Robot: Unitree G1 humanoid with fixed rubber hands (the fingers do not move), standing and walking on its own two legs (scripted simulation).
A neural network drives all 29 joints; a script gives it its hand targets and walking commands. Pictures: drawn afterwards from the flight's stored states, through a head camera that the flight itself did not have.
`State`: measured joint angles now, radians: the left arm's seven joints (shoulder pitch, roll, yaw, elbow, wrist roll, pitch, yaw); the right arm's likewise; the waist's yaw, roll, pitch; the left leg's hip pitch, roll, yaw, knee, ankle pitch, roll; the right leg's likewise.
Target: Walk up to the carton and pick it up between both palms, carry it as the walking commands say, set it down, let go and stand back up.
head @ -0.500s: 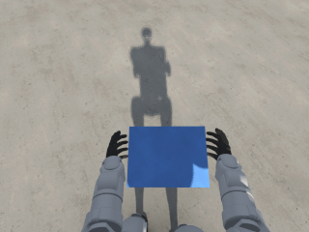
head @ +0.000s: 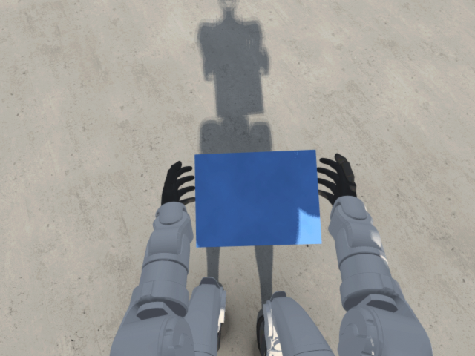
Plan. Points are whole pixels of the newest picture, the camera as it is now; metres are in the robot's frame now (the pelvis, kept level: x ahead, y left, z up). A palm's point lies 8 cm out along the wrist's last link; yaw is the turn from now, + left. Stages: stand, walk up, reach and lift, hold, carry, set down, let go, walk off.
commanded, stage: set down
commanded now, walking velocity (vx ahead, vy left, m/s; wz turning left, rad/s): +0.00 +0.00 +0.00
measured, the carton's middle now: (255, 200) +0.40 -0.01 -0.13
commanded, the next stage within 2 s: none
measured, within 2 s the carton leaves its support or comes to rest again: neither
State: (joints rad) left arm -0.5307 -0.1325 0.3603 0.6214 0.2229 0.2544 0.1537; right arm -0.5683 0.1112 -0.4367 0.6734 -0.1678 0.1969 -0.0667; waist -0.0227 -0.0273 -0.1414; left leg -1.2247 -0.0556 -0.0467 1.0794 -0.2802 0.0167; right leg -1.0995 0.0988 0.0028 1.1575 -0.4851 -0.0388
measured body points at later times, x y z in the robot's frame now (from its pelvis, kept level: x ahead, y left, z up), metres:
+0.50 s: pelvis -0.01 +0.00 -0.07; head +0.17 +0.02 +0.34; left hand +0.40 +0.14 -0.15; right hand +0.40 -0.17 -0.13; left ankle +0.11 +0.10 -0.64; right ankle +0.03 -0.10 -0.64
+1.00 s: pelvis -0.02 +0.01 -0.14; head +0.22 +0.03 +0.24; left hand +0.43 +0.14 -0.24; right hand +0.43 -0.17 -0.22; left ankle +0.11 +0.10 -0.64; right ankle +0.03 -0.10 -0.64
